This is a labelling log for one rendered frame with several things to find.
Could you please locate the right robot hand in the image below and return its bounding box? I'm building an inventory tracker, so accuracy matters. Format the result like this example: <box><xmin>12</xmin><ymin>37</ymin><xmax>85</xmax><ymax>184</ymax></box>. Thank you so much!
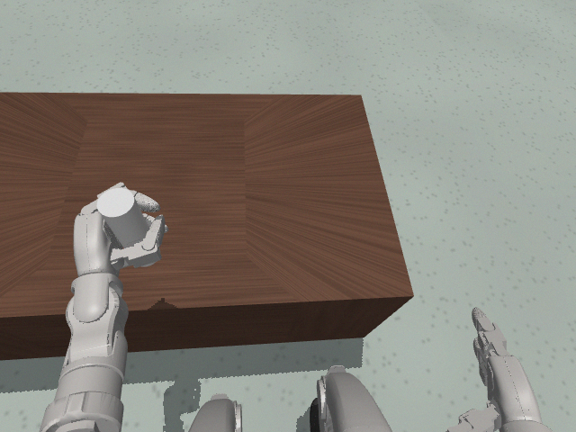
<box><xmin>446</xmin><ymin>308</ymin><xmax>543</xmax><ymax>432</ymax></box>

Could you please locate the left robot arm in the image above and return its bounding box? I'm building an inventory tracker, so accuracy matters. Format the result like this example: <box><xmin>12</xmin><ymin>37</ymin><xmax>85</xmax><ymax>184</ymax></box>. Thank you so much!
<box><xmin>40</xmin><ymin>272</ymin><xmax>129</xmax><ymax>432</ymax></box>

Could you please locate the left robot hand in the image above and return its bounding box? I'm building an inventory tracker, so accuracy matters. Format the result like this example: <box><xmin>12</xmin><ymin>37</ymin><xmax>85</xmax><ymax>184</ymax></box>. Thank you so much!
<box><xmin>73</xmin><ymin>183</ymin><xmax>169</xmax><ymax>277</ymax></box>

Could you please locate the can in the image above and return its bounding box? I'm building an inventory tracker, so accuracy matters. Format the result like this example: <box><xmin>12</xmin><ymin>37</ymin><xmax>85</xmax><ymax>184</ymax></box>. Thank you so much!
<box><xmin>97</xmin><ymin>188</ymin><xmax>160</xmax><ymax>267</ymax></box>

